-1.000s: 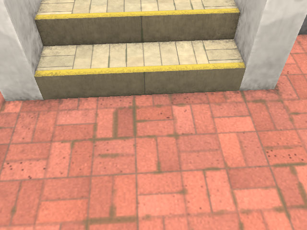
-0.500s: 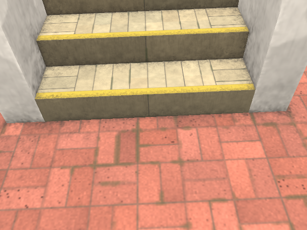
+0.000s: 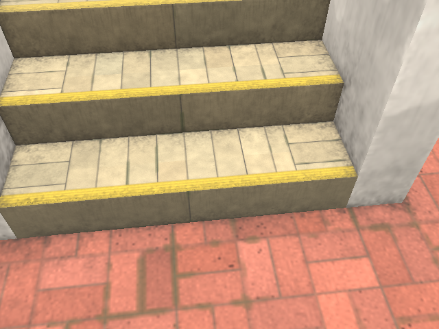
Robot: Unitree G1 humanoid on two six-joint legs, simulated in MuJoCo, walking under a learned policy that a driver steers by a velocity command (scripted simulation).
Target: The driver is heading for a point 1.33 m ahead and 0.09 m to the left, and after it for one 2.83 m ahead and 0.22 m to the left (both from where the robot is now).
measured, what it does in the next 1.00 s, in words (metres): walks ahead: right foot, then left foot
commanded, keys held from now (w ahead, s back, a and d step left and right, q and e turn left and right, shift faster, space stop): w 1.00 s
